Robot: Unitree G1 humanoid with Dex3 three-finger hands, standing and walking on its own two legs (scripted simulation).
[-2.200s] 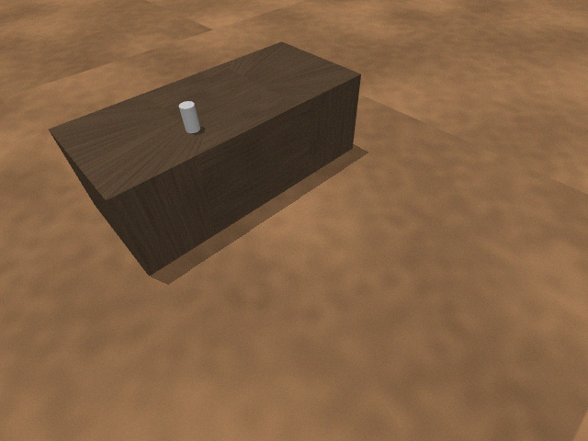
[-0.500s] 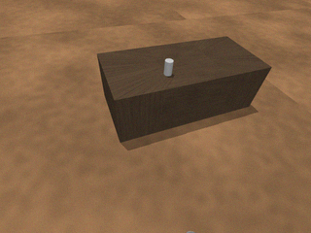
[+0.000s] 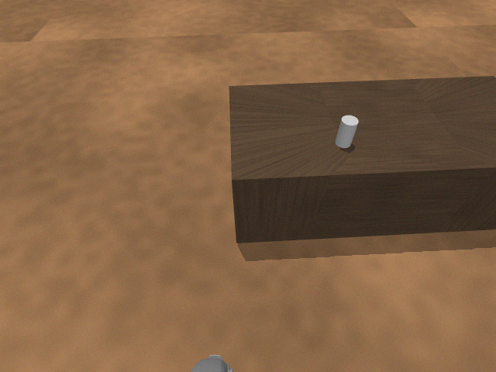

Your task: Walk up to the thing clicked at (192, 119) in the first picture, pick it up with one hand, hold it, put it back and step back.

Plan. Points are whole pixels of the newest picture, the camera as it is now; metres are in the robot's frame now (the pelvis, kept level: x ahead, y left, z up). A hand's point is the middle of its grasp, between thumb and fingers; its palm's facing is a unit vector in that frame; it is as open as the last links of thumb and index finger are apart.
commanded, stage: walk up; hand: right
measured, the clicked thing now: (346, 132) +0.99 -0.26 -0.27
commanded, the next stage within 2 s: none
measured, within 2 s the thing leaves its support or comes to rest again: neither
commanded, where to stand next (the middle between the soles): +0.49 -0.15 m, yaw +10 degrees
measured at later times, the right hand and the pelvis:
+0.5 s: hand (477, 338) +0.26 -0.39 -0.16, palm faces -0.11 +0.88 -0.46, open 7.4 cm; pelvis +0.19 -0.09 -0.03, yaw +5 degrees
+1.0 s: hand (468, 250) +0.43 -0.42 -0.12, palm faces -0.15 +0.87 -0.47, open 7.4 cm; pelvis +0.34 -0.14 -0.01, yaw +8 degrees
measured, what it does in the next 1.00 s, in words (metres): walks ahead: left foot, then right foot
